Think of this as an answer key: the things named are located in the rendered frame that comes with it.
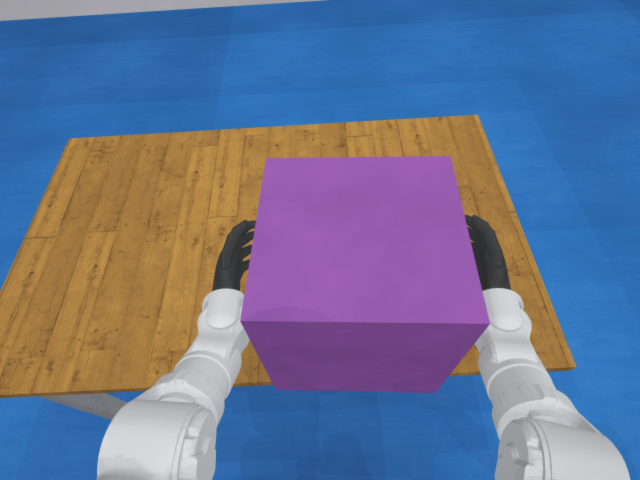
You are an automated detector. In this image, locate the right robot forearm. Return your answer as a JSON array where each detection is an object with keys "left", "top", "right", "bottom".
[{"left": 475, "top": 288, "right": 630, "bottom": 480}]

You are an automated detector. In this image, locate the carton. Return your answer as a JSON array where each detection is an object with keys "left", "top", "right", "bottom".
[{"left": 240, "top": 156, "right": 490, "bottom": 393}]

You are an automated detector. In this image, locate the left robot forearm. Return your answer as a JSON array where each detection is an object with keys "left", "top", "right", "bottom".
[{"left": 97, "top": 288, "right": 250, "bottom": 477}]

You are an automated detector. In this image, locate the left robot upper arm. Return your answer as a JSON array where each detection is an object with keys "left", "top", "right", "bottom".
[{"left": 96, "top": 399, "right": 216, "bottom": 480}]

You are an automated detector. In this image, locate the robot left hand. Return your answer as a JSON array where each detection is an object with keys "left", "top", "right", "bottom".
[{"left": 212, "top": 220, "right": 256, "bottom": 291}]

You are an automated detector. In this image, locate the table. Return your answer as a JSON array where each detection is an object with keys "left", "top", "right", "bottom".
[{"left": 0, "top": 115, "right": 576, "bottom": 420}]

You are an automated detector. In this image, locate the right robot upper arm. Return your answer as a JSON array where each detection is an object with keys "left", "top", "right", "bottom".
[{"left": 495, "top": 417, "right": 629, "bottom": 480}]

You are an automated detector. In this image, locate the robot right hand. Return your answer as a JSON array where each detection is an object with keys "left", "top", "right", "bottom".
[{"left": 465, "top": 215, "right": 511, "bottom": 291}]

